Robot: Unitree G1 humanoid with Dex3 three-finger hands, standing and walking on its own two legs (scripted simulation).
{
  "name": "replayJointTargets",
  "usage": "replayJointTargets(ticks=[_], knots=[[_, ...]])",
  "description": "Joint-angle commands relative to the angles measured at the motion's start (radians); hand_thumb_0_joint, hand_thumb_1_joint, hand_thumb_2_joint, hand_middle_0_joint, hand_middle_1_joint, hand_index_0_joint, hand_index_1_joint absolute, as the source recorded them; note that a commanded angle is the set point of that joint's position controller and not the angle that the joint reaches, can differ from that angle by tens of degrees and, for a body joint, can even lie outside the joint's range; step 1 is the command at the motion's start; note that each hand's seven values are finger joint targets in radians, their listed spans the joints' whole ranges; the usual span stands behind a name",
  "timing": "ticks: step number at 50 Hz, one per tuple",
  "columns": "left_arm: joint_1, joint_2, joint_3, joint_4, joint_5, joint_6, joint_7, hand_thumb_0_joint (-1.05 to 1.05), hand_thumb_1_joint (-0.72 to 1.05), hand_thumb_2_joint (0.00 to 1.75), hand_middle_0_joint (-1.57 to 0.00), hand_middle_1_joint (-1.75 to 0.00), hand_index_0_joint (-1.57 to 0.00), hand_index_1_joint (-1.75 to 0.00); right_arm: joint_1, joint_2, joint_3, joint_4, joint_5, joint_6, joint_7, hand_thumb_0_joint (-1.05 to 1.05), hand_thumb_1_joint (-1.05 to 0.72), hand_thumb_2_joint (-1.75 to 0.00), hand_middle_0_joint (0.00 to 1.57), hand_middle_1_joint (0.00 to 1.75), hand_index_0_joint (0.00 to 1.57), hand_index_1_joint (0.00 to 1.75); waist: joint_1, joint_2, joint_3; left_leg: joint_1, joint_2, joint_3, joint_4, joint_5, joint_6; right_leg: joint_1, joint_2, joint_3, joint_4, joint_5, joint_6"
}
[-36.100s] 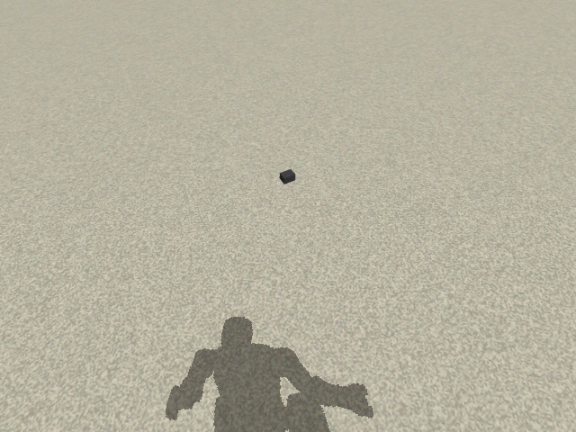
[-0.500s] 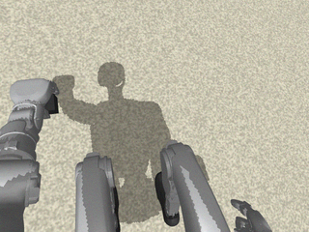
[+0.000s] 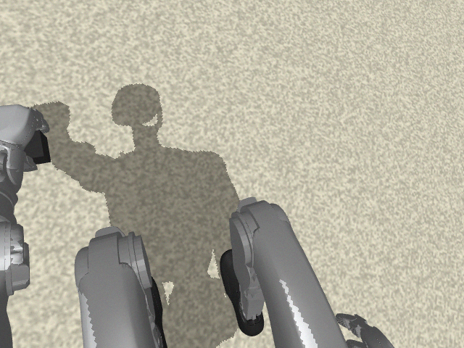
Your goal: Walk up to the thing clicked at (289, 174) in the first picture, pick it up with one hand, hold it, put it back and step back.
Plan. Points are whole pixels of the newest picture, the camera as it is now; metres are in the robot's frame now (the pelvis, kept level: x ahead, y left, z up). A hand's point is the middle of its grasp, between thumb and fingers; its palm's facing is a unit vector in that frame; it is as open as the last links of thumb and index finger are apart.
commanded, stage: crouch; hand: left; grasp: from above
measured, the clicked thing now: (24, 149) +0.48 +0.30 -0.21
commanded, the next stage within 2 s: lower in 0.16 s
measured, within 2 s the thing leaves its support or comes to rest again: rests again in 1.66 s
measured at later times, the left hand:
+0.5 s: hand (27, 156) +0.47 +0.30 -0.21, palm faces -0.50 -0.06 -0.86, open 7.8 cm
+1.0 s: hand (43, 157) +0.48 +0.29 -0.26, palm faces -0.49 -0.07 -0.87, open 7.8 cm
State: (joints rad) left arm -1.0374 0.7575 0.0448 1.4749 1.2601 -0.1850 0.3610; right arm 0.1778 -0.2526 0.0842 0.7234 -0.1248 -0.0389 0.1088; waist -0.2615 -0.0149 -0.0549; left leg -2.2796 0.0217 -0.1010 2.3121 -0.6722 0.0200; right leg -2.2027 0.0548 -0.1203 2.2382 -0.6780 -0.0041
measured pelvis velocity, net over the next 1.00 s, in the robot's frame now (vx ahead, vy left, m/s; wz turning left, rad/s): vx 0.00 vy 0.00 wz -0.08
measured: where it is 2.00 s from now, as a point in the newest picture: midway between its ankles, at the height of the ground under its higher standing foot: (200, 320)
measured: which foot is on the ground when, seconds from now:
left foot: down 0.00-1.00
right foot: down 0.00-1.00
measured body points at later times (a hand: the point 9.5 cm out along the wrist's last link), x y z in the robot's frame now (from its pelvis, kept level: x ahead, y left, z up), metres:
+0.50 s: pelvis +0.00 +0.00 -0.02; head +0.26 +0.09 +0.33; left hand +0.50 +0.30 -0.16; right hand +0.05 -0.27 -0.12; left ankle +0.08 +0.12 -0.32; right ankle +0.10 -0.11 -0.32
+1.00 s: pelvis +0.00 +0.00 -0.04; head +0.28 +0.09 +0.30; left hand +0.50 +0.29 -0.21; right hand +0.03 -0.25 -0.12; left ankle +0.08 +0.12 -0.32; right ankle +0.10 -0.11 -0.32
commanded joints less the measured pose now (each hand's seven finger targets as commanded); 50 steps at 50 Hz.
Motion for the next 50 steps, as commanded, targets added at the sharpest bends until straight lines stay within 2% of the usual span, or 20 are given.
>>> replayJointTargets(ticks=[1, 3, 5, 9, 11, 13, 14, 16, 19, 20, 23, 24, 33, 34, 38, 40, 41, 44, 45, 50], knots=[[-0.366, 0.276, 0.036, -0.149, -0.015, -0.001, 0.049, 0.00, 0.86, 0.31, -1.18, -0.33, -1.23, -0.28, 0.211, -0.254, -0.069, -0.010, -0.002, -0.006, -0.010, 0.00, -0.90, -0.90, 0.20, 0.30, 0.20, 0.30, 0.000, 0.312, -0.722, 0.509, -0.014, 0.048, -0.194, 0.176, 0.016, 0.369, 0.026, -0.023, -0.221, 0.232, -0.031], [-0.319, 0.256, 0.029, -0.100, -0.013, 0.004, 0.044, 0.00, 0.88, 0.31, -1.19, -0.34, -1.24, -0.29, 0.210, -0.260, -0.061, -0.009, -0.005, -0.009, -0.007, 0.00, -0.90, -0.90, 0.20, 0.30, 0.20, 0.30, -0.007, 0.310, -0.663, 0.495, -0.013, 0.039, -0.201, 0.164, 0.011, 0.331, 0.022, -0.031, -0.208, 0.217, -0.032], [-0.366, 0.293, 0.034, -0.148, -0.009, -0.005, 0.040, 0.00, 0.84, 0.31, -1.17, -0.32, -1.21, -0.28, 0.203, -0.265, -0.063, -0.008, -0.001, -0.004, -0.010, 0.00, -0.90, -0.90, 0.20, 0.30, 0.20, 0.30, 0.002, 0.348, -0.707, 0.517, -0.011, 0.032, -0.201, 0.155, 0.008, 0.323, 0.028, -0.038, -0.196, 0.208, -0.039], [-0.341, 0.284, 0.031, -0.136, -0.008, 0.002, 0.038, 0.00, 0.85, 0.32, -1.19, -0.32, -1.22, -0.28, 0.202, -0.269, -0.055, -0.017, -0.002, 0.000, -0.007, 0.00, -0.90, -0.90, 0.20, 0.30, 0.20, 0.30, 0.002, 0.349, -0.698, 0.513, -0.009, 0.021, -0.193, 0.170, 0.005, 0.308, 0.027, -0.050, -0.171, 0.224, -0.040], [-0.339, 0.271, 0.017, -0.133, -0.012, 0.002, 0.033, 0.00, 0.85, 0.29, -1.18, -0.32, -1.22, -0.28, 0.207, -0.267, -0.053, -0.022, 0.001, 0.001, -0.005, 0.00, -0.91, -0.90, 0.20, 0.30, 0.20, 0.30, -0.011, 0.349, -0.681, 0.509, -0.009, 0.026, -0.179, 0.184, 0.009, 0.314, 0.029, -0.048, -0.177, 0.239, -0.036], [-0.316, 0.278, 0.017, -0.113, -0.015, 0.004, 0.030, 0.00, 0.85, 0.30, -1.18, -0.33, -1.22, -0.29, 0.212, -0.266, -0.050, -0.020, -0.001, 0.003, -0.004, 0.00, -0.91, -0.90, 0.20, 0.30, 0.20, 0.30, -0.009, 0.314, -0.674, 0.474, -0.010, 0.036, -0.162, 0.190, 0.015, 0.355, 0.032, -0.043, -0.187, 0.254, -0.030], [-0.346, 0.307, 0.036, -0.150, -0.021, 0.000, 0.033, 0.00, 0.82, 0.30, -1.18, -0.30, -1.21, -0.27, 0.212, -0.270, -0.047, -0.024, -0.001, 0.004, -0.003, 0.00, -0.91, -0.90, 0.20, 0.30, 0.20, 0.30, -0.009, 0.311, -0.695, 0.456, -0.009, 0.035, -0.155, 0.192, 0.017, 0.365, 0.031, -0.043, -0.184, 0.257, -0.026], [-0.322, 0.272, 0.015, -0.104, -0.029, 0.001, 0.027, 0.00, 0.81, 0.29, -1.18, -0.30, -1.22, -0.27, 0.211, -0.265, -0.038, -0.018, -0.004, 0.003, -0.001, 0.00, -0.91, -0.90, 0.20, 0.30, 0.20, 0.30, -0.016, 0.304, -0.647, 0.438, -0.009, 0.037, -0.154, 0.186, 0.017, 0.361, 0.032, -0.042, -0.181, 0.254, -0.027], [-0.332, 0.276, 0.002, -0.074, -0.023, -0.012, 0.023, 0.00, 0.81, 0.28, -1.17, -0.30, -1.21, -0.26, 0.205, -0.273, -0.028, -0.021, -0.007, 0.004, -0.001, 0.00, -0.91, -0.90, 0.20, 0.30, 0.20, 0.30, -0.037, 0.279, -0.627, 0.415, -0.007, 0.024, -0.135, 0.163, 0.019, 0.339, 0.039, -0.052, -0.175, 0.233, -0.026], [-0.318, 0.281, 0.002, -0.066, -0.023, -0.015, 0.025, 0.00, 0.79, 0.27, -1.16, -0.30, -1.20, -0.26, 0.197, -0.275, -0.027, -0.022, -0.006, 0.002, -0.001, 0.00, -0.91, -0.90, 0.20, 0.30, 0.20, 0.30, -0.027, 0.292, -0.611, 0.415, -0.009, 0.021, -0.141, 0.156, 0.016, 0.320, 0.035, -0.055, -0.165, 0.221, -0.031], [-0.337, 0.296, 0.008, -0.078, -0.009, -0.030, 0.037, 0.00, 0.79, 0.29, -1.18, -0.28, -1.20, -0.25, 0.194, -0.279, -0.018, -0.027, -0.012, -0.004, 0.001, 0.00, -0.91, -0.90, 0.20, 0.30, 0.20, 0.30, -0.033, 0.327, -0.613, 0.460, -0.005, 0.008, -0.130, 0.177, 0.009, 0.291, 0.036, -0.068, -0.140, 0.236, -0.033], [-0.346, 0.306, 0.019, -0.079, -0.001, -0.036, 0.043, 0.00, 0.81, 0.28, -1.17, -0.29, -1.21, -0.26, 0.199, -0.289, -0.018, -0.028, -0.017, -0.006, 0.002, 0.00, -0.91, -0.90, 0.20, 0.30, 0.20, 0.30, -0.049, 0.341, -0.600, 0.466, -0.005, 0.004, -0.126, 0.180, 0.005, 0.275, 0.032, -0.073, -0.133, 0.235, -0.035], [-0.356, 0.367, 0.056, -0.070, 0.045, -0.046, 0.123, 0.00, 0.86, 0.28, -1.20, -0.31, -1.24, -0.27, 0.192, -0.305, 0.002, -0.036, -0.038, -0.027, 0.009, 0.00, -0.91, -0.90, 0.20, 0.30, 0.20, 0.30, -0.044, 0.445, -0.616, 0.501, -0.003, -0.004, -0.115, 0.182, -0.006, 0.240, 0.035, -0.092, -0.093, 0.238, -0.039], [-0.361, 0.362, 0.057, -0.077, 0.039, -0.044, 0.128, 0.00, 0.86, 0.29, -1.21, -0.31, -1.24, -0.27, 0.190, -0.304, 0.001, -0.037, -0.040, -0.029, 0.010, 0.00, -0.91, -0.90, 0.20, 0.30, 0.20, 0.30, -0.046, 0.443, -0.634, 0.512, 0.000, -0.010, -0.114, 0.187, -0.006, 0.234, 0.036, -0.096, -0.086, 0.241, -0.039], [-0.350, 0.352, 0.049, -0.032, 0.031, -0.022, 0.145, 0.00, 0.86, 0.29, -1.18, -0.32, -1.23, -0.27, 0.193, -0.309, 0.010, -0.038, -0.045, -0.043, 0.018, 0.00, -0.90, -0.90, 0.20, 0.30, 0.20, 0.30, -0.070, 0.411, -0.588, 0.458, 0.001, -0.002, -0.083, 0.178, 0.004, 0.243, 0.039, -0.093, -0.099, 0.250, -0.031], [-0.337, 0.362, 0.053, -0.017, 0.016, -0.014, 0.150, 0.00, 0.85, 0.30, -1.17, -0.31, -1.22, -0.26, 0.197, -0.308, 0.019, -0.036, -0.048, -0.046, 0.020, 0.00, -0.90, -0.90, 0.20, 0.30, 0.20, 0.30, -0.063, 0.378, -0.594, 0.415, 0.003, 0.002, -0.075, 0.177, 0.010, 0.289, 0.045, -0.088, -0.108, 0.258, -0.024], [-0.306, 0.349, 0.045, 0.025, 0.017, -0.007, 0.147, 0.00, 0.86, 0.30, -1.17, -0.33, -1.22, -0.27, 0.200, -0.307, 0.020, -0.035, -0.049, -0.050, 0.022, 0.00, -0.90, -0.90, 0.20, 0.30, 0.20, 0.30, -0.066, 0.358, -0.575, 0.403, 0.003, 0.004, -0.067, 0.175, 0.013, 0.296, 0.045, -0.086, -0.110, 0.260, -0.022], [-0.320, 0.351, 0.039, 0.010, 0.001, -0.005, 0.135, 0.00, 0.84, 0.30, -1.15, -0.34, -1.21, -0.29, 0.206, -0.320, 0.026, -0.038, -0.050, -0.063, 0.028, 0.00, -0.90, -0.90, 0.20, 0.30, 0.20, 0.30, -0.081, 0.365, -0.551, 0.407, 0.005, -0.007, -0.068, 0.175, 0.010, 0.279, 0.043, -0.096, -0.102, 0.249, -0.027], [-0.325, 0.370, 0.046, -0.004, -0.005, -0.007, 0.135, 0.00, 0.81, 0.28, -1.14, -0.33, -1.19, -0.28, 0.198, -0.323, 0.026, -0.038, -0.048, -0.064, 0.026, 0.00, -0.90, -0.90, 0.20, 0.30, 0.20, 0.30, -0.067, 0.368, -0.576, 0.427, 0.007, -0.013, -0.070, 0.182, 0.006, 0.281, 0.045, -0.101, -0.100, 0.253, -0.029], [-0.311, 0.396, 0.054, -0.007, 0.002, -0.021, 0.139, 0.00, 0.85, 0.34, -1.18, -0.34, -1.22, -0.30, 0.189, -0.332, 0.042, -0.050, -0.050, -0.067, 0.030, 0.00, -0.90, -0.90, 0.20, 0.30, 0.20, 0.30, -0.081, 0.392, -0.609, 0.463, 0.010, -0.027, -0.061, 0.242, -0.001, 0.319, 0.049, -0.110, -0.080, 0.302, -0.030]])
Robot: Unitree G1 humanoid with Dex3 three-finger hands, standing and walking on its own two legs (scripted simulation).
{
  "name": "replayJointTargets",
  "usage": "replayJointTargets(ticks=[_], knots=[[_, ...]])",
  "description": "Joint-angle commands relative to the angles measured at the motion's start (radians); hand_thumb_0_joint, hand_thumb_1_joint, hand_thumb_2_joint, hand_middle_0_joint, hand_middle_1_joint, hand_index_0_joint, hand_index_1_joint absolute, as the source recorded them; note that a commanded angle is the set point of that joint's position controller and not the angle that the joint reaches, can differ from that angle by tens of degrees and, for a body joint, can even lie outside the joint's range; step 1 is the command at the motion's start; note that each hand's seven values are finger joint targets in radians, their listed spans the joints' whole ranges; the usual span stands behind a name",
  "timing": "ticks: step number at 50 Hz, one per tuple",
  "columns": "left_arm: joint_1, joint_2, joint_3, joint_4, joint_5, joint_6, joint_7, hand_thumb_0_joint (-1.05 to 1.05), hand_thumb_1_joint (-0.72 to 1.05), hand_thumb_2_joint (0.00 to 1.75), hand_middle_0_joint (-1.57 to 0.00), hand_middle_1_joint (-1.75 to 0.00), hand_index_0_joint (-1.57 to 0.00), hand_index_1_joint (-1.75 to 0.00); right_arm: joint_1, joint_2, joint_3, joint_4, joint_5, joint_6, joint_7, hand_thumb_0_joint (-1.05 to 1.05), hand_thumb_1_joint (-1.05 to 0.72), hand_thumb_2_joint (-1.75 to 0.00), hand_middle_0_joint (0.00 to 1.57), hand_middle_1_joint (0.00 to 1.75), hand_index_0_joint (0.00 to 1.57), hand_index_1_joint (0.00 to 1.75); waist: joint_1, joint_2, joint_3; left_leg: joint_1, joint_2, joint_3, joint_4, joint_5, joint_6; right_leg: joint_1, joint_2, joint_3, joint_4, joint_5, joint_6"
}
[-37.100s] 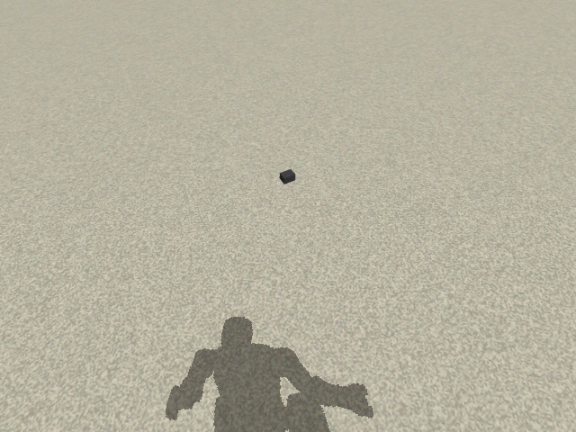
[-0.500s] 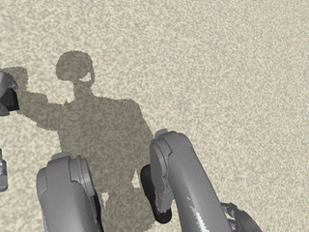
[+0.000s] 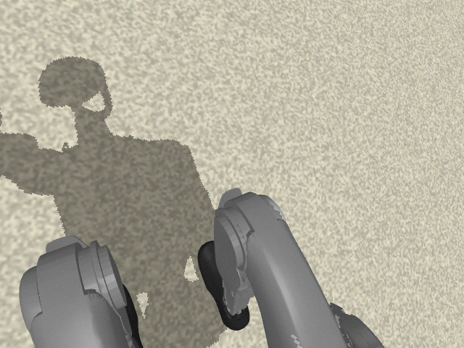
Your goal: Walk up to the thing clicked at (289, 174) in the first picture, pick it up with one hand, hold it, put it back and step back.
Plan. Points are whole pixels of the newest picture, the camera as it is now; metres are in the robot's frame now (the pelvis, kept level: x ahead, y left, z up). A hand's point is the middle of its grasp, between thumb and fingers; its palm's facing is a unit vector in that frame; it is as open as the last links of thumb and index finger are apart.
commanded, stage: rest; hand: left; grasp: from above
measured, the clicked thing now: out of the picture +0.47 +0.33 -0.26
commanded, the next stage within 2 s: open in 1.10 s
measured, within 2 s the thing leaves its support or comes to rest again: rests again in 0.66 s
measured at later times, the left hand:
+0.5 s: hand out of the picture +0.46 +0.32 -0.24, palm faces -0.46 -0.12 -0.88, open 7.8 cm
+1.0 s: hand out of the picture +0.46 +0.32 -0.26, palm faces -0.46 -0.13 -0.88, open 7.8 cm
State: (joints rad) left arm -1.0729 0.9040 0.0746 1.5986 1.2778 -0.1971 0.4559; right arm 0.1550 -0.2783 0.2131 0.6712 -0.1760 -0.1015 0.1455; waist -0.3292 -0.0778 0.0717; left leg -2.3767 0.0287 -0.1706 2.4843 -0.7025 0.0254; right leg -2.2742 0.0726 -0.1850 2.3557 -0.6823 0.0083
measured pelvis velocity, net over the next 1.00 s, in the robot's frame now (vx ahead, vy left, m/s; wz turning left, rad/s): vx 0.00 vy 0.00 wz -0.05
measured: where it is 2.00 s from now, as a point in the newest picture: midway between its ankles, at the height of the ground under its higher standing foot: (180, 322)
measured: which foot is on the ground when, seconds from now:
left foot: down 0.00-1.00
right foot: down 0.00-1.00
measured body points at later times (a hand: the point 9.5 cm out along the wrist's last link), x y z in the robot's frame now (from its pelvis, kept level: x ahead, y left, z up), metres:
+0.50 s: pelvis +0.00 +0.00 -0.01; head +0.28 +0.12 +0.33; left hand +0.48 +0.32 -0.19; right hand +0.06 -0.26 -0.07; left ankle +0.07 +0.12 -0.28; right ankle +0.10 -0.10 -0.28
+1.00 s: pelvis +0.00 +0.00 -0.01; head +0.28 +0.12 +0.32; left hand +0.48 +0.32 -0.21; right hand +0.05 -0.25 -0.06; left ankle +0.07 +0.12 -0.28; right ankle +0.10 -0.10 -0.28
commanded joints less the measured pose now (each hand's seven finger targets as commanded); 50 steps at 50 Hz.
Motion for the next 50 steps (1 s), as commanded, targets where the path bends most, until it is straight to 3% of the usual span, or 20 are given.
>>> replayJointTargets(ticks=[1, 6, 10, 15, 17, 21, 22, 28, 29, 30, 31, 32, 34, 39, 41, 42, 43, 46, 48, 50], knots=[[-0.272, 0.250, 0.021, -0.111, -0.015, -0.010, 0.047, 0.00, 0.85, 0.34, -1.19, -0.34, -1.23, -0.30, 0.212, -0.302, -0.082, 0.006, 0.001, -0.006, -0.005, 0.00, -0.90, -0.90, 0.20, 0.30, 0.20, 0.30, -0.015, 0.459, -0.708, 0.541, 0.003, 0.049, -0.225, 0.268, -0.003, 0.392, 0.031, -0.041, -0.201, 0.310, -0.039], [-0.239, 0.308, 0.084, -0.066, 0.014, -0.025, 0.069, 0.00, 0.90, 0.33, -1.22, -0.34, -1.26, -0.30, 0.207, -0.334, -0.077, -0.004, -0.018, -0.012, -0.002, 0.00, -0.90, -0.90, 0.20, 0.30, 0.20, 0.30, -0.034, 0.456, -0.629, 0.529, 0.004, 0.041, -0.214, 0.253, -0.010, 0.356, 0.031, -0.056, -0.197, 0.283, -0.050], [-0.276, 0.249, 0.023, -0.076, 0.007, -0.033, 0.084, 0.00, 0.88, 0.29, -1.19, -0.34, -1.25, -0.28, 0.179, -0.318, -0.058, -0.012, -0.025, -0.026, 0.009, 0.00, -0.91, -0.90, 0.20, 0.30, 0.20, 0.30, -0.044, 0.473, -0.641, 0.540, 0.009, 0.041, -0.203, 0.238, -0.006, 0.363, 0.037, -0.058, -0.198, 0.288, -0.042], [-0.277, 0.316, 0.048, -0.088, 0.013, -0.034, 0.111, 0.00, 0.90, 0.35, -1.21, -0.35, -1.25, -0.31, 0.184, -0.338, -0.059, -0.004, -0.028, -0.036, 0.016, 0.00, -0.90, -0.90, 0.20, 0.30, 0.20, 0.30, -0.044, 0.498, -0.677, 0.557, 0.015, 0.031, -0.213, 0.260, -0.010, 0.394, 0.043, -0.068, -0.192, 0.311, -0.038], [-0.271, 0.258, 0.007, -0.041, 0.008, -0.026, 0.105, 0.00, 0.90, 0.34, -1.21, -0.33, -1.25, -0.29, 0.172, -0.340, -0.052, -0.013, -0.028, -0.047, 0.023, 0.00, -0.90, -0.90, 0.20, 0.30, 0.20, 0.30, -0.061, 0.469, -0.596, 0.531, 0.014, 0.025, -0.212, 0.220, -0.010, 0.344, 0.040, -0.071, -0.189, 0.270, -0.041], [-0.288, 0.307, 0.018, -0.073, 0.006, -0.026, 0.114, 0.00, 0.84, 0.29, -1.17, -0.32, -1.22, -0.27, 0.167, -0.346, -0.041, -0.014, -0.027, -0.059, 0.027, 0.00, -0.91, -0.90, 0.20, 0.30, 0.20, 0.30, -0.044, 0.502, -0.623, 0.553, 0.016, 0.022, -0.218, 0.227, -0.012, 0.367, 0.039, -0.069, -0.187, 0.279, -0.040], [-0.275, 0.338, 0.056, -0.045, 0.002, -0.025, 0.124, 0.00, 0.87, 0.29, -1.18, -0.32, -1.23, -0.27, 0.174, -0.362, -0.049, -0.009, -0.030, -0.058, 0.025, 0.00, -0.90, -0.90, 0.20, 0.30, 0.20, 0.30, -0.051, 0.484, -0.635, 0.551, 0.019, 0.012, -0.217, 0.236, -0.015, 0.368, 0.040, -0.079, -0.185, 0.285, -0.040], [-0.282, 0.320, 0.033, -0.026, 0.000, -0.023, 0.121, 0.00, 0.85, 0.28, -1.17, -0.32, -1.22, -0.27, 0.157, -0.355, -0.031, -0.027, -0.033, -0.069, 0.035, 0.00, -0.91, -0.90, 0.20, 0.30, 0.20, 0.30, -0.065, 0.467, -0.600, 0.518, 0.020, 0.016, -0.204, 0.216, -0.005, 0.376, 0.045, -0.072, -0.196, 0.279, -0.037], [-0.276, 0.365, 0.066, -0.037, 0.001, -0.024, 0.128, 0.00, 0.85, 0.29, -1.18, -0.32, -1.22, -0.28, 0.175, -0.365, -0.032, -0.015, -0.036, -0.068, 0.033, 0.00, -0.90, -0.90, 0.20, 0.30, 0.20, 0.30, -0.065, 0.482, -0.613, 0.525, 0.020, 0.017, -0.208, 0.227, -0.008, 0.398, 0.043, -0.077, -0.197, 0.288, -0.035], [-0.275, 0.308, 0.022, -0.021, -0.002, -0.024, 0.121, 0.00, 0.84, 0.29, -1.17, -0.32, -1.21, -0.28, 0.150, -0.362, -0.028, -0.035, -0.034, -0.074, 0.035, 0.00, -0.91, -0.90, 0.20, 0.30, 0.20, 0.30, -0.067, 0.471, -0.578, 0.518, 0.020, 0.015, -0.203, 0.215, -0.010, 0.365, 0.043, -0.077, -0.193, 0.274, -0.039], [-0.259, 0.358, 0.059, -0.030, -0.005, -0.029, 0.128, 0.00, 0.83, 0.30, -1.16, -0.32, -1.20, -0.28, 0.165, -0.363, -0.029, -0.012, -0.037, -0.071, 0.035, 0.00, -0.90, -0.90, 0.20, 0.30, 0.20, 0.30, -0.065, 0.486, -0.612, 0.535, 0.023, 0.010, -0.212, 0.224, -0.011, 0.399, 0.048, -0.080, -0.194, 0.284, -0.037], [-0.275, 0.328, 0.027, -0.046, 0.003, -0.032, 0.125, 0.00, 0.84, 0.30, -1.17, -0.33, -1.21, -0.28, 0.154, -0.361, -0.024, -0.028, -0.037, -0.072, 0.035, 0.00, -0.90, -0.90, 0.20, 0.30, 0.20, 0.30, -0.064, 0.495, -0.624, 0.547, 0.022, 0.014, -0.200, 0.245, -0.013, 0.401, 0.046, -0.080, -0.191, 0.304, -0.036], [-0.258, 0.333, 0.036, 0.000, 0.004, -0.031, 0.123, 0.00, 0.85, 0.29, -1.16, -0.33, -1.21, -0.28, 0.162, -0.374, -0.024, -0.022, -0.039, -0.075, 0.037, 0.00, -0.91, -0.90, 0.20, 0.30, 0.20, 0.30, -0.083, 0.466, -0.579, 0.525, 0.022, 0.009, -0.187, 0.242, -0.011, 0.380, 0.043, -0.083, -0.185, 0.299, -0.038], [-0.252, 0.372, 0.052, -0.031, -0.005, -0.040, 0.133, 0.00, 0.82, 0.28, -1.15, -0.32, -1.19, -0.28, 0.157, -0.367, -0.016, -0.023, -0.039, -0.077, 0.040, 0.00, -0.91, -0.90, 0.20, 0.30, 0.20, 0.30, -0.065, 0.490, -0.598, 0.542, 0.026, 0.008, -0.202, 0.237, -0.012, 0.413, 0.049, -0.082, -0.196, 0.296, -0.036], [-0.286, 0.316, -0.002, -0.045, -0.004, -0.046, 0.131, 0.00, 0.83, 0.27, -1.16, -0.31, -1.20, -0.27, 0.147, -0.359, -0.006, -0.023, -0.040, -0.079, 0.044, 0.00, -0.91, -0.90, 0.20, 0.30, 0.20, 0.30, -0.077, 0.515, -0.586, 0.545, 0.027, 0.000, -0.203, 0.247, -0.017, 0.390, 0.050, -0.088, -0.183, 0.304, -0.039], [-0.243, 0.362, 0.040, 0.018, -0.004, -0.040, 0.136, 0.00, 0.83, 0.24, -1.14, -0.32, -1.20, -0.26, 0.149, -0.376, -0.012, -0.014, -0.042, -0.080, 0.044, 0.00, -0.90, -0.90, 0.20, 0.30, 0.20, 0.30, -0.077, 0.482, -0.582, 0.539, 0.029, -0.008, -0.204, 0.229, -0.016, 0.388, 0.050, -0.093, -0.182, 0.290, -0.036], [-0.268, 0.335, 0.001, -0.043, 0.001, -0.042, 0.132, 0.00, 0.82, 0.25, -1.14, -0.31, -1.19, -0.26, 0.139, -0.365, -0.005, -0.030, -0.038, -0.081, 0.045, 0.00, -0.90, -0.90, 0.20, 0.30, 0.20, 0.30, -0.070, 0.501, -0.598, 0.544, 0.029, 0.001, -0.198, 0.252, -0.013, 0.406, 0.056, -0.086, -0.187, 0.312, -0.035], [-0.275, 0.339, 0.004, -0.020, -0.007, -0.039, 0.137, 0.00, 0.82, 0.25, -1.14, -0.31, -1.19, -0.26, 0.142, -0.374, -0.005, -0.024, -0.038, -0.086, 0.047, 0.00, -0.90, -0.90, 0.20, 0.30, 0.20, 0.30, -0.080, 0.496, -0.581, 0.551, 0.029, -0.004, -0.200, 0.251, -0.015, 0.388, 0.050, -0.090, -0.183, 0.310, -0.034], [-0.248, 0.398, 0.047, 0.022, 0.000, -0.034, 0.152, 0.00, 0.83, 0.26, -1.15, -0.30, -1.19, -0.26, 0.150, -0.389, -0.001, -0.021, -0.039, -0.084, 0.046, 0.00, -0.90, -0.90, 0.20, 0.30, 0.20, 0.30, -0.074, 0.475, -0.561, 0.519, 0.032, -0.009, -0.198, 0.239, -0.013, 0.394, 0.054, -0.093, -0.186, 0.300, -0.035], [-0.260, 0.340, 0.005, 0.017, -0.002, -0.035, 0.151, 0.00, 0.82, 0.26, -1.15, -0.30, -1.19, -0.26, 0.138, -0.370, 0.010, -0.033, -0.041, -0.085, 0.050, 0.00, -0.90, -0.90, 0.20, 0.30, 0.20, 0.30, -0.084, 0.485, -0.569, 0.524, 0.030, 0.001, -0.197, 0.248, -0.010, 0.421, 0.057, -0.084, -0.191, 0.317, -0.033]])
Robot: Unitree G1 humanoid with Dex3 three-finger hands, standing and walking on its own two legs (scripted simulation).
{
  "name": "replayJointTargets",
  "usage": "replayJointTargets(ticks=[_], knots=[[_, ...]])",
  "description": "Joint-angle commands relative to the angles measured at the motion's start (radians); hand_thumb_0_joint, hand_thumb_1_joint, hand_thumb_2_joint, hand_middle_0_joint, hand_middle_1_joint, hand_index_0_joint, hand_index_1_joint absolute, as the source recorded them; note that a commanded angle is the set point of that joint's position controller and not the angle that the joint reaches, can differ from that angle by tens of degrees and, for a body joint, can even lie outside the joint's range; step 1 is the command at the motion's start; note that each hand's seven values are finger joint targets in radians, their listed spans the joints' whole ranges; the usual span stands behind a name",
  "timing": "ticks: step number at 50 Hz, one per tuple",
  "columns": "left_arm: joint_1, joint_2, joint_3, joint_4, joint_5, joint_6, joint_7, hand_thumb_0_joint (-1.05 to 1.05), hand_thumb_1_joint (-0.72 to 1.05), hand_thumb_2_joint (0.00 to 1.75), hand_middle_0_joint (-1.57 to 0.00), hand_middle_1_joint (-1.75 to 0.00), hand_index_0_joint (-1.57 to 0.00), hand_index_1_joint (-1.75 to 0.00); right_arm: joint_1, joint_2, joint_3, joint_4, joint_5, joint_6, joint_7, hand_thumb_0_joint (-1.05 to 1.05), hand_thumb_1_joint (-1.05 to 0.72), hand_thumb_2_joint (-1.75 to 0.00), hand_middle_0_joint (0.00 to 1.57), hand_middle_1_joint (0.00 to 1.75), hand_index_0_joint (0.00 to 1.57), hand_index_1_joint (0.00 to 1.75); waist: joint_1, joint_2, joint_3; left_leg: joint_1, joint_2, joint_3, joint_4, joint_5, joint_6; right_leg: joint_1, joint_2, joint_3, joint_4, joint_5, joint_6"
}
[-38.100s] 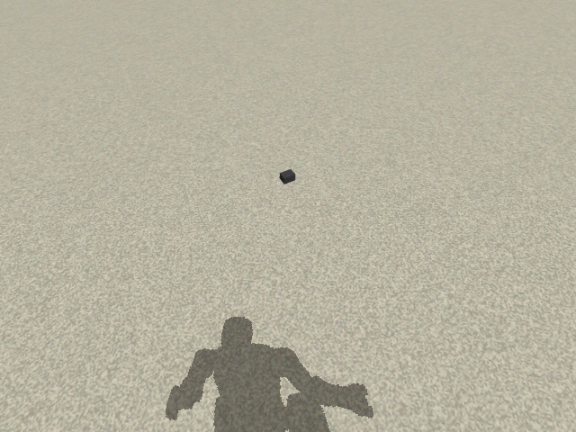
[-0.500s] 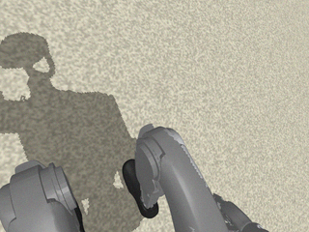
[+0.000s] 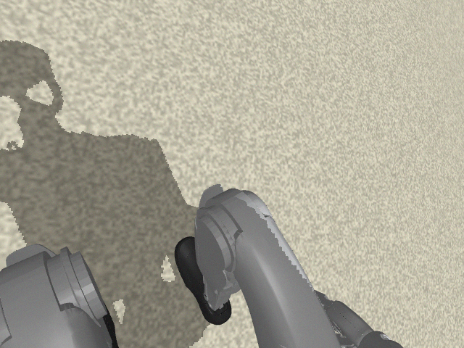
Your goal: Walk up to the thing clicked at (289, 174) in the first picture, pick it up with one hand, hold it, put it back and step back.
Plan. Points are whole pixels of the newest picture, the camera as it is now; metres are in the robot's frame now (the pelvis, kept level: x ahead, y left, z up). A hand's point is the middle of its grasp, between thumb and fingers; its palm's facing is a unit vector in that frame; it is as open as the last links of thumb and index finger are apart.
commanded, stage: rest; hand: left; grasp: from above
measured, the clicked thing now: out of the picture +0.46 +0.35 -0.29
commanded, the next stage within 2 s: open in 0.10 s
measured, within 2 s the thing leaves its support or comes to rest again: neither
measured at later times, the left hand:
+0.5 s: hand out of the picture +0.45 +0.34 -0.25, palm faces -0.45 -0.15 -0.88, open 8.8 cm
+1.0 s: hand out of the picture +0.44 +0.34 -0.25, palm faces -0.46 -0.16 -0.88, open 11.9 cm
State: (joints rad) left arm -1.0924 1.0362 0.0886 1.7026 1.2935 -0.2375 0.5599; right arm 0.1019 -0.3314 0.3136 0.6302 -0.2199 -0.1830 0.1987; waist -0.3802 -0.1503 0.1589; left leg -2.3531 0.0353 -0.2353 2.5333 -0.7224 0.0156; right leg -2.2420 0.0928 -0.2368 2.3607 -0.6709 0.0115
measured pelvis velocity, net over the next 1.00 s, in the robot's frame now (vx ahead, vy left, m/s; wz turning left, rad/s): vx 0.00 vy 0.00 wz -0.01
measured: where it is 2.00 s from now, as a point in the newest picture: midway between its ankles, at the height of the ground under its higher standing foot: (161, 323)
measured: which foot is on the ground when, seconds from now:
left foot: down 0.00-1.00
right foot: down 0.00-1.00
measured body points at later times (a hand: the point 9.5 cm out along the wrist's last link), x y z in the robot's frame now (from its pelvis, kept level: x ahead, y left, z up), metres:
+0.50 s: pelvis +0.00 +0.00 +0.00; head +0.28 +0.14 +0.32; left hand +0.47 +0.35 -0.20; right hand +0.06 -0.25 -0.05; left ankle +0.06 +0.12 -0.27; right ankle +0.11 -0.10 -0.27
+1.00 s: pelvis +0.00 +0.00 +0.00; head +0.27 +0.14 +0.32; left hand +0.46 +0.35 -0.20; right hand +0.07 -0.25 -0.05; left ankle +0.06 +0.12 -0.27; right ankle +0.11 -0.10 -0.27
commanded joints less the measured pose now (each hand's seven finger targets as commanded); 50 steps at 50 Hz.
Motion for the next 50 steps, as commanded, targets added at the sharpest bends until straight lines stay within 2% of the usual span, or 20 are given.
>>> replayJointTargets(ticks=[1, 3, 5, 6, 9, 10, 14, 15, 16, 18, 19, 24, 31, 35, 37, 39, 41, 42, 48, 50], knots=[[-0.264, 0.196, -0.021, -0.111, -0.019, 0.005, 0.048, 0.00, 0.82, 0.25, -1.15, -0.29, -1.19, -0.25, 0.199, -0.317, -0.091, 0.022, 0.000, -0.005, -0.002, 0.00, -0.90, -0.90, 0.20, 0.30, 0.20, 0.30, -0.039, 0.566, -0.652, 0.511, 0.024, 0.061, -0.252, 0.272, -0.004, 0.372, 0.036, -0.041, -0.193, 0.309, -0.036], [-0.260, 0.242, -0.002, -0.098, -0.018, 0.008, 0.051, 0.00, 0.80, 0.25, -1.13, -0.31, -1.17, -0.26, 0.183, -0.331, -0.088, 0.009, 0.003, -0.011, -0.003, 0.00, -0.90, -0.90, 0.20, 0.30, 0.20, 0.30, -0.035, 0.563, -0.663, 0.512, 0.027, 0.058, -0.244, 0.260, -0.002, 0.373, 0.038, -0.038, -0.191, 0.298, -0.037], [-0.260, 0.214, -0.017, -0.069, -0.017, 0.012, 0.049, 0.00, 0.82, 0.24, -1.13, -0.32, -1.18, -0.27, 0.185, -0.333, -0.086, 0.005, 0.002, -0.014, -0.001, 0.00, -0.90, -0.90, 0.20, 0.30, 0.20, 0.30, -0.051, 0.557, -0.631, 0.503, 0.026, 0.052, -0.250, 0.256, -0.003, 0.360, 0.033, -0.044, -0.187, 0.295, -0.036], [-0.237, 0.262, 0.020, -0.045, -0.019, 0.015, 0.052, 0.00, 0.82, 0.24, -1.13, -0.31, -1.18, -0.26, 0.193, -0.338, -0.085, 0.021, 0.000, -0.013, -0.001, 0.00, -0.90, -0.90, 0.20, 0.30, 0.20, 0.30, -0.049, 0.528, -0.614, 0.485, 0.028, 0.049, -0.246, 0.234, 0.000, 0.352, 0.033, -0.045, -0.191, 0.275, -0.034], [-0.258, 0.264, 0.023, -0.058, -0.018, 0.010, 0.053, 0.00, 0.81, 0.24, -1.12, -0.33, -1.17, -0.28, 0.185, -0.340, -0.084, 0.012, 0.001, -0.013, -0.005, 0.00, -0.90, -0.90, 0.20, 0.30, 0.20, 0.30, -0.047, 0.555, -0.613, 0.491, 0.028, 0.044, -0.259, 0.220, -0.006, 0.343, 0.031, -0.045, -0.190, 0.258, -0.039], [-0.263, 0.242, 0.002, -0.071, -0.017, 0.008, 0.051, 0.00, 0.81, 0.23, -1.11, -0.33, -1.17, -0.28, 0.172, -0.338, -0.083, -0.002, -0.002, -0.013, -0.006, 0.00, -0.90, -0.90, 0.20, 0.30, 0.20, 0.30, -0.044, 0.565, -0.623, 0.501, 0.029, 0.043, -0.262, 0.216, -0.006, 0.347, 0.034, -0.048, -0.193, 0.256, -0.039], [-0.267, 0.267, 0.008, -0.083, -0.008, 0.007, 0.047, 0.00, 0.49, 0.29, -0.85, -0.37, -0.89, -0.34, 0.178, -0.341, -0.080, -0.003, -0.002, -0.013, -0.007, 0.00, -0.90, -0.90, 0.20, 0.30, 0.20, 0.30, -0.050, 0.546, -0.634, 0.486, 0.029, 0.055, -0.245, 0.219, 0.001, 0.369, 0.037, -0.041, -0.203, 0.267, -0.034], [-0.283, 0.224, -0.034, -0.092, -0.008, 0.003, 0.047, 0.00, 0.41, 0.27, -0.80, -0.38, -0.84, -0.33, 0.163, -0.332, -0.076, -0.009, -0.001, -0.015, -0.006, 0.00, -0.90, -0.90, 0.20, 0.30, 0.20, 0.30, -0.048, 0.568, -0.640, 0.493, 0.029, 0.056, -0.248, 0.224, -0.002, 0.371, 0.041, -0.037, -0.199, 0.273, -0.038], [-0.263, 0.269, 0.003, -0.073, -0.012, 0.005, 0.053, 0.00, 0.33, 0.28, -0.76, -0.39, -0.80, -0.35, 0.176, -0.341, -0.078, 0.005, -0.003, -0.014, -0.007, 0.00, -0.90, -0.90, 0.20, 0.30, 0.20, 0.30, -0.050, 0.544, -0.642, 0.491, 0.032, 0.050, -0.240, 0.231, 0.001, 0.383, 0.040, -0.042, -0.202, 0.282, -0.032], [-0.270, 0.236, -0.014, -0.084, -0.025, 0.001, 0.049, 0.00, 0.24, 0.32, -0.70, -0.42, -0.73, -0.39, 0.179, -0.344, -0.075, -0.015, 0.000, -0.018, -0.007, 0.00, -0.90, -0.90, 0.20, 0.30, 0.20, 0.30, -0.054, 0.524, -0.621, 0.475, 0.027, 0.049, -0.247, 0.224, 0.002, 0.367, 0.035, -0.048, -0.207, 0.272, -0.031], [-0.240, 0.262, 0.005, -0.045, -0.020, 0.004, 0.052, 0.00, 0.22, 0.34, -0.67, -0.46, -0.71, -0.42, 0.179, -0.343, -0.077, 0.005, -0.002, -0.015, -0.008, 0.00, -0.90, -0.90, 0.20, 0.30, 0.20, 0.30, -0.049, 0.536, -0.617, 0.477, 0.030, 0.047, -0.252, 0.206, -0.001, 0.364, 0.036, -0.047, -0.203, 0.257, -0.033], [-0.254, 0.268, 0.012, -0.095, -0.023, 0.008, 0.040, 0.00, 0.10, 0.45, -0.58, -0.54, -0.61, -0.51, 0.189, -0.336, -0.069, -0.001, -0.003, -0.018, -0.003, 0.00, -0.90, -0.90, 0.20, 0.30, 0.20, 0.30, -0.049, 0.566, -0.638, 0.519, 0.032, 0.040, -0.251, 0.260, -0.007, 0.373, 0.033, -0.049, -0.188, 0.294, -0.034], [-0.237, 0.264, 0.004, -0.110, -0.028, 0.006, 0.033, 0.00, -0.02, 0.54, -0.47, -0.65, -0.50, -0.62, 0.187, -0.345, -0.077, 0.004, -0.006, -0.010, -0.004, 0.00, -0.90, -0.90, 0.20, 0.30, 0.20, 0.30, -0.042, 0.608, -0.663, 0.553, 0.035, 0.041, -0.250, 0.299, -0.014, 0.381, 0.036, -0.052, -0.189, 0.318, -0.035], [-0.234, 0.266, 0.006, -0.105, -0.027, 0.005, 0.028, 0.00, -0.08, 0.59, -0.42, -0.69, -0.45, -0.66, 0.191, -0.343, -0.071, 0.005, -0.005, -0.009, 0.000, 0.00, -0.89, -0.90, 0.20, 0.30, 0.20, 0.30, -0.044, 0.596, -0.626, 0.536, 0.035, 0.036, -0.252, 0.292, -0.015, 0.361, 0.035, -0.056, -0.186, 0.305, -0.040], [-0.244, 0.237, -0.024, -0.102, -0.030, 0.003, 0.022, 0.00, -0.10, 0.61, -0.40, -0.72, -0.43, -0.70, 0.180, -0.343, -0.074, -0.004, -0.005, -0.011, 0.002, 0.00, -0.90, -0.90, 0.20, 0.30, 0.20, 0.30, -0.054, 0.588, -0.613, 0.519, 0.034, 0.043, -0.251, 0.262, -0.008, 0.371, 0.040, -0.048, -0.198, 0.292, -0.037], [-0.231, 0.279, 0.009, -0.110, -0.034, 0.000, 0.031, 0.00, -0.13, 0.64, -0.38, -0.73, -0.40, -0.71, 0.184, -0.347, -0.071, -0.006, -0.004, -0.007, -0.002, 0.00, -0.89, -0.90, 0.20, 0.30, 0.20, 0.30, -0.039, 0.552, -0.646, 0.500, 0.032, 0.045, -0.248, 0.253, -0.003, 0.398, 0.041, -0.049, -0.208, 0.293, -0.034], [-0.270, 0.226, -0.034, -0.142, -0.043, -0.008, 0.025, 0.00, -0.15, 0.66, -0.35, -0.76, -0.38, -0.73, 0.185, -0.335, -0.068, -0.002, -0.003, -0.012, 0.001, 0.00, -0.89, -0.90, 0.20, 0.30, 0.20, 0.30, -0.047, 0.579, -0.640, 0.512, 0.033, 0.050, -0.246, 0.269, -0.005, 0.395, 0.039, -0.047, -0.206, 0.306, -0.033], [-0.202, 0.264, 0.003, -0.059, -0.036, 0.002, 0.030, 0.00, -0.16, 0.67, -0.33, -0.79, -0.36, -0.75, 0.188, -0.344, -0.070, 0.010, -0.005, -0.010, -0.001, 0.00, -0.89, -0.90, 0.20, 0.30, 0.20, 0.30, -0.042, 0.547, -0.636, 0.512, 0.034, 0.041, -0.248, 0.270, -0.004, 0.389, 0.041, -0.054, -0.206, 0.303, -0.032], [-0.257, 0.267, -0.010, -0.104, -0.026, -0.007, 0.033, 0.00, -0.21, 0.71, -0.29, -0.82, -0.32, -0.79, 0.180, -0.346, -0.066, -0.010, -0.003, -0.008, -0.004, 0.00, -0.89, -0.90, 0.20, 0.30, 0.20, 0.30, -0.048, 0.562, -0.634, 0.514, 0.034, 0.040, -0.254, 0.247, -0.004, 0.380, 0.039, -0.050, -0.199, 0.285, -0.035], [-0.244, 0.262, -0.007, -0.078, -0.024, -0.006, 0.035, 0.00, -0.23, 0.73, -0.27, -0.83, -0.29, -0.81, 0.175, -0.351, -0.067, -0.007, -0.001, -0.013, -0.004, 0.00, -0.89, -0.90, 0.20, 0.30, 0.20, 0.30, -0.051, 0.570, -0.584, 0.504, 0.033, 0.032, -0.268, 0.219, -0.012, 0.335, 0.032, -0.057, -0.190, 0.252, -0.039]])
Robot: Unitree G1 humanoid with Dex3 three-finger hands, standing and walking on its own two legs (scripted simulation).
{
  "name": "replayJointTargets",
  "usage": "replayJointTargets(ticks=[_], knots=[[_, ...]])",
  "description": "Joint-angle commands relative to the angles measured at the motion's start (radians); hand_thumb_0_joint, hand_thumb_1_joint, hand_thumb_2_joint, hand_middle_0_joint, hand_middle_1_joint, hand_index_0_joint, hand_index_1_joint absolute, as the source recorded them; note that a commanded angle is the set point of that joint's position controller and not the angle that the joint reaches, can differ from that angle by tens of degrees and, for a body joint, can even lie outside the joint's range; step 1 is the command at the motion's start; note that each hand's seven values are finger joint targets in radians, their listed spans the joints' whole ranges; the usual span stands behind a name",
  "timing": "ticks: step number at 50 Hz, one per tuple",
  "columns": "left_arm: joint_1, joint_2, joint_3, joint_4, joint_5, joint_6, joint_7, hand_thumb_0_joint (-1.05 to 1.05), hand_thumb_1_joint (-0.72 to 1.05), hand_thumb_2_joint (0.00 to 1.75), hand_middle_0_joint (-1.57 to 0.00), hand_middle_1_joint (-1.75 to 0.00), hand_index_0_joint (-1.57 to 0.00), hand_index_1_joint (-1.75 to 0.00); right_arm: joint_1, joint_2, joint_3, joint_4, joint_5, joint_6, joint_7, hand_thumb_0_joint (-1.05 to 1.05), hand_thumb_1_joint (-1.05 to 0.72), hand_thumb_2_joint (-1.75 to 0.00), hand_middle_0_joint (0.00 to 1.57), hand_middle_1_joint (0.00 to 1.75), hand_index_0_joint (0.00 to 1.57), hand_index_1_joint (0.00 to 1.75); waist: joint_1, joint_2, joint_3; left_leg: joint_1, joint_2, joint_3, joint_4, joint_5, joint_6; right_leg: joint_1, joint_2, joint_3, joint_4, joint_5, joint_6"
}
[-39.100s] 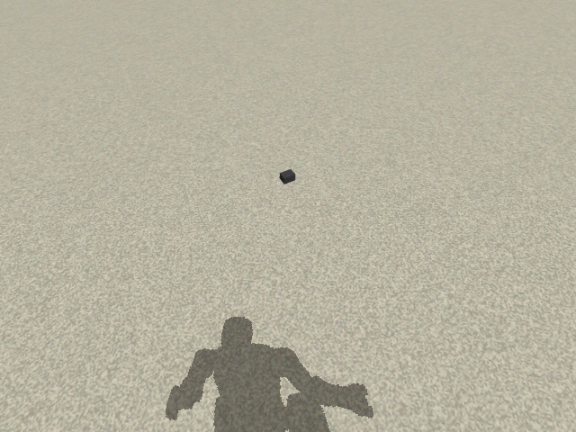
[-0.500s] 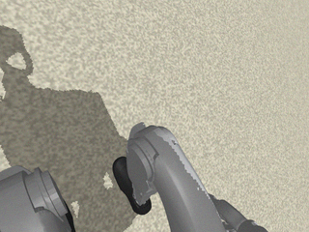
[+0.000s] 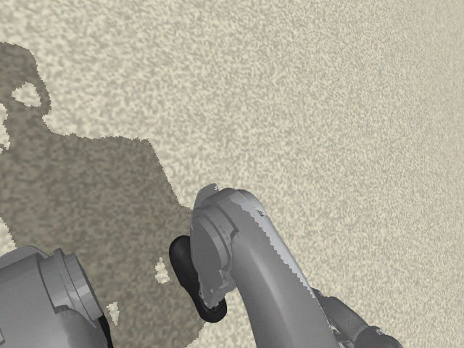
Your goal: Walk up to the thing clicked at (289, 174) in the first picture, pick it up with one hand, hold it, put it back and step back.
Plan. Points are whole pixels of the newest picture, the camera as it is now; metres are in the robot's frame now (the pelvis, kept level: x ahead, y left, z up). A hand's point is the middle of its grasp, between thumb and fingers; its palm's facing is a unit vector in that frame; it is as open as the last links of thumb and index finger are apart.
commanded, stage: open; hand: left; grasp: from above
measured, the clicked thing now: out of the picture +0.46 +0.35 -0.29
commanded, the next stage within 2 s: withdraw in 0.12 s
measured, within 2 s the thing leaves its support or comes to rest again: neither
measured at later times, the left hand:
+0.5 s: hand out of the picture +0.47 +0.36 -0.20, palm faces -0.28 -0.12 -0.95, open 13.3 cm
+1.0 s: hand out of the picture +0.43 +0.36 -0.11, palm faces -0.49 -0.14 -0.86, open 13.2 cm
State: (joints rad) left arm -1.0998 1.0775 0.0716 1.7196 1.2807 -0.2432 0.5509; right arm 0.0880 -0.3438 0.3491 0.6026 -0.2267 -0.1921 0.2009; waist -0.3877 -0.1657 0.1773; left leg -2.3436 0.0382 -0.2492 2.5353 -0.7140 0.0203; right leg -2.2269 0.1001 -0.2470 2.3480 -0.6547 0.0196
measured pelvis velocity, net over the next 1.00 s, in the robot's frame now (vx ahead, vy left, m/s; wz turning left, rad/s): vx -0.01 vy -0.01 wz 0.12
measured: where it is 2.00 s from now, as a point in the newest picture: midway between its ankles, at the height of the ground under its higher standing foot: (156, 323)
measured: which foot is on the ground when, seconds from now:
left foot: down 0.00-1.00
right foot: down 0.00-1.00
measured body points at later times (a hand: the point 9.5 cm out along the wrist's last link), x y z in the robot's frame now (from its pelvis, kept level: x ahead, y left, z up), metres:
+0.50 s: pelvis +0.01 +0.00 +0.01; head +0.27 +0.14 +0.34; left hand +0.49 +0.36 -0.15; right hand +0.08 -0.25 -0.06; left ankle +0.06 +0.12 -0.28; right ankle +0.11 -0.10 -0.28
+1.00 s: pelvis -0.01 -0.01 +0.04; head +0.22 +0.11 +0.41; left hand +0.45 +0.36 -0.06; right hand +0.09 -0.28 -0.04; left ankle +0.06 +0.12 -0.28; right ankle +0.11 -0.10 -0.28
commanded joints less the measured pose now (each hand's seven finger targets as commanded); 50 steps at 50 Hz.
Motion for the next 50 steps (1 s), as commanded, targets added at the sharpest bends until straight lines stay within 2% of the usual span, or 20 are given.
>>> replayJointTargets(ticks=[1, 5, 10, 13, 15, 17, 18, 19, 21, 25, 28, 29, 34, 36, 37, 40, 42, 45, 47, 50], knots=[[-0.229, 0.219, 0.005, -0.084, -0.014, -0.003, 0.047, 0.00, -0.24, 0.74, -0.27, -0.84, -0.29, -0.82, 0.178, -0.336, -0.102, 0.019, 0.005, -0.004, -0.007, 0.00, -0.89, -0.90, 0.20, 0.30, 0.20, 0.30, -0.041, 0.579, -0.604, 0.485, 0.034, 0.045, -0.274, 0.191, -0.016, 0.330, 0.032, -0.043, -0.183, 0.223, -0.048], [-0.263, 0.243, 0.020, -0.135, -0.009, -0.002, 0.051, 0.00, -0.25, 0.76, -0.24, -0.87, -0.27, -0.84, 0.190, -0.336, -0.103, 0.021, 0.001, -0.005, -0.009, 0.00, -0.89, -0.90, 0.20, 0.30, 0.20, 0.30, -0.039, 0.607, -0.660, 0.520, 0.032, 0.053, -0.263, 0.224, -0.015, 0.357, 0.030, -0.040, -0.187, 0.254, -0.045], [-0.235, 0.214, -0.004, -0.087, -0.013, 0.004, 0.043, 0.00, -0.29, 0.78, -0.20, -0.91, -0.22, -0.88, 0.192, -0.338, -0.103, 0.018, 0.002, -0.012, -0.007, 0.00, -0.89, -0.90, 0.20, 0.30, 0.20, 0.30, -0.056, 0.558, -0.598, 0.467, 0.031, 0.061, -0.254, 0.195, -0.008, 0.349, 0.032, -0.034, -0.199, 0.238, -0.041], [-0.303, 0.244, 0.010, -0.222, -0.031, -0.003, 0.049, 0.00, -0.36, 0.84, -0.21, -0.86, -0.22, -0.84, 0.197, -0.330, -0.103, 0.016, 0.000, -0.013, -0.008, 0.00, -0.90, -0.90, 0.20, 0.30, 0.20, 0.30, -0.020, 0.633, -0.721, 0.542, 0.032, 0.063, -0.254, 0.269, -0.016, 0.398, 0.030, -0.035, -0.194, 0.296, -0.043], [-0.225, 0.266, 0.045, -0.198, -0.029, 0.008, 0.059, 0.00, -0.38, 0.85, -0.21, -0.86, -0.22, -0.85, 0.206, -0.335, -0.111, 0.025, -0.002, -0.015, -0.002, 0.00, -0.90, -0.90, 0.20, 0.30, 0.20, 0.30, -0.006, 0.667, -0.744, 0.583, 0.036, 0.055, -0.263, 0.307, -0.024, 0.405, 0.030, -0.044, -0.183, 0.316, -0.044], [-0.237, 0.240, 0.036, -0.268, -0.032, 0.016, 0.061, 0.00, -0.37, 0.85, -0.20, -0.86, -0.21, -0.85, 0.201, -0.323, -0.117, 0.020, 0.003, -0.015, 0.005, 0.00, -0.90, -0.90, 0.20, 0.30, 0.20, 0.30, 0.008, 0.684, -0.801, 0.605, 0.036, 0.060, -0.256, 0.348, -0.024, 0.405, 0.033, -0.042, -0.175, 0.355, -0.045], [-0.239, 0.255, 0.059, -0.316, -0.038, 0.025, 0.068, 0.00, -0.38, 0.85, -0.20, -0.85, -0.21, -0.85, 0.199, -0.324, -0.128, 0.023, 0.008, -0.013, 0.008, 0.00, -0.90, -0.90, 0.20, 0.30, 0.20, 0.30, 0.028, 0.722, -0.812, 0.613, 0.032, 0.065, -0.273, 0.355, -0.029, 0.395, 0.028, -0.040, -0.171, 0.357, -0.049], [-0.226, 0.233, 0.051, -0.327, -0.035, 0.039, 0.061, 0.00, -0.39, 0.86, -0.20, -0.86, -0.20, -0.85, 0.208, -0.311, -0.141, 0.028, 0.009, -0.015, 0.017, 0.00, -0.90, -0.90, 0.20, 0.30, 0.20, 0.30, 0.032, 0.744, -0.809, 0.618, 0.031, 0.072, -0.270, 0.350, -0.028, 0.377, 0.025, -0.034, -0.173, 0.349, -0.051], [-0.211, 0.230, 0.076, -0.407, -0.053, 0.069, 0.048, 0.00, -0.40, 0.87, -0.19, -0.86, -0.19, -0.86, 0.203, -0.309, -0.169, 0.025, 0.022, -0.010, 0.025, 0.00, -0.90, -0.90, 0.20, 0.30, 0.20, 0.30, 0.066, 0.773, -0.866, 0.633, 0.028, 0.084, -0.286, 0.360, -0.030, 0.362, 0.025, -0.028, -0.178, 0.347, -0.054], [-0.136, 0.159, 0.083, -0.542, -0.095, 0.136, -0.025, 0.00, -0.42, 0.89, -0.18, -0.87, -0.18, -0.88, 0.213, -0.283, -0.231, 0.025, 0.056, 0.016, 0.046, 0.00, -0.90, -0.90, 0.20, 0.30, 0.20, 0.30, 0.131, 0.794, -0.937, 0.658, 0.017, 0.102, -0.334, 0.376, -0.032, 0.334, 0.018, 0.000, -0.190, 0.332, -0.062], [-0.103, 0.051, 0.038, -0.564, -0.134, 0.180, -0.109, 0.00, -0.42, 0.91, -0.18, -0.88, -0.17, -0.89, 0.228, -0.260, -0.269, 0.027, 0.089, 0.050, 0.054, 0.00, -0.90, -0.90, 0.20, 0.30, 0.20, 0.30, 0.145, 0.698, -0.939, 0.594, 0.008, 0.117, -0.368, 0.296, -0.014, 0.326, 0.017, 0.026, -0.236, 0.281, -0.061], [-0.096, -0.010, 0.003, -0.554, -0.153, 0.196, -0.141, 0.00, -0.41, 0.91, -0.18, -0.88, -0.17, -0.89, 0.232, -0.251, -0.280, 0.027, 0.100, 0.061, 0.054, 0.00, -0.90, -0.90, 0.20, 0.30, 0.20, 0.30, 0.132, 0.644, -0.893, 0.560, 0.005, 0.115, -0.398, 0.243, -0.009, 0.317, 0.015, 0.033, -0.260, 0.245, -0.062], [-0.103, -0.158, -0.116, -0.547, -0.217, 0.213, -0.331, 0.00, -0.39, 0.90, -0.18, -0.89, -0.17, -0.90, 0.283, -0.241, -0.316, 0.034, 0.136, 0.122, 0.021, 0.00, -0.89, -0.90, 0.20, 0.30, 0.20, 0.30, 0.073, 0.389, -0.742, 0.450, -0.009, 0.122, -0.445, 0.129, 0.020, 0.369, 0.012, 0.069, -0.357, 0.150, -0.060], [-0.148, -0.175, -0.128, -0.560, -0.233, 0.193, -0.384, 0.00, -0.37, 0.90, -0.19, -0.88, -0.18, -0.89, 0.295, -0.240, -0.318, 0.035, 0.141, 0.138, -0.009, 0.00, -0.89, -0.90, 0.20, 0.30, 0.20, 0.30, 0.060, 0.335, -0.707, 0.425, -0.019, 0.127, -0.446, 0.110, 0.022, 0.378, 0.004, 0.078, -0.384, 0.122, -0.066], [-0.173, -0.174, -0.132, -0.574, -0.234, 0.178, -0.406, 0.00, -0.37, 0.90, -0.18, -0.89, -0.18, -0.89, 0.289, -0.239, -0.318, 0.033, 0.143, 0.145, -0.028, 0.00, -0.89, -0.90, 0.20, 0.30, 0.20, 0.30, 0.069, 0.327, -0.697, 0.427, -0.022, 0.128, -0.448, 0.105, 0.018, 0.362, 0.000, 0.079, -0.389, 0.111, -0.071], [-0.203, -0.113, -0.110, -0.571, -0.203, 0.127, -0.432, 0.00, -0.34, 0.88, -0.20, -0.87, -0.20, -0.87, 0.291, -0.225, -0.309, 0.023, 0.143, 0.163, -0.072, 0.00, -0.89, -0.90, 0.20, 0.30, 0.20, 0.30, 0.078, 0.298, -0.716, 0.431, -0.030, 0.145, -0.433, 0.123, 0.017, 0.394, -0.005, 0.091, -0.398, 0.107, -0.070], [-0.230, -0.041, -0.075, -0.563, -0.174, 0.085, -0.419, 0.00, -0.33, 0.87, -0.21, -0.86, -0.21, -0.86, 0.280, -0.213, -0.292, 0.023, 0.138, 0.173, -0.091, 0.00, -0.89, -0.90, 0.20, 0.30, 0.20, 0.30, 0.108, 0.333, -0.743, 0.430, -0.037, 0.159, -0.425, 0.136, 0.015, 0.402, -0.011, 0.103, -0.385, 0.105, -0.071], [-0.241, -0.018, -0.059, -0.510, -0.129, 0.035, -0.374, 0.00, -0.33, 0.87, -0.22, -0.85, -0.22, -0.85, 0.259, -0.195, -0.267, 0.017, 0.124, 0.184, -0.106, 0.00, -0.89, -0.90, 0.20, 0.30, 0.20, 0.30, 0.102, 0.367, -0.756, 0.453, -0.033, 0.162, -0.406, 0.147, 0.012, 0.378, -0.009, 0.106, -0.364, 0.110, -0.068], [-0.280, 0.030, -0.035, -0.487, -0.092, 0.008, -0.323, 0.00, -0.35, 0.88, -0.21, -0.86, -0.21, -0.86, 0.244, -0.193, -0.249, 0.021, 0.115, 0.191, -0.110, 0.00, -0.89, -0.90, 0.20, 0.30, 0.20, 0.30, 0.118, 0.450, -0.786, 0.471, -0.034, 0.165, -0.409, 0.150, 0.008, 0.357, -0.011, 0.107, -0.331, 0.116, -0.069], [-0.337, 0.042, -0.034, -0.423, -0.043, -0.007, -0.258, 0.00, -0.39, 0.90, -0.19, -0.88, -0.18, -0.88, 0.254, -0.205, -0.237, 0.030, 0.100, 0.194, -0.109, 0.00, -0.89, -0.90, 0.20, 0.30, 0.20, 0.30, 0.084, 0.482, -0.802, 0.492, -0.030, 0.157, -0.392, 0.159, 0.008, 0.325, -0.008, 0.093, -0.308, 0.129, -0.069]])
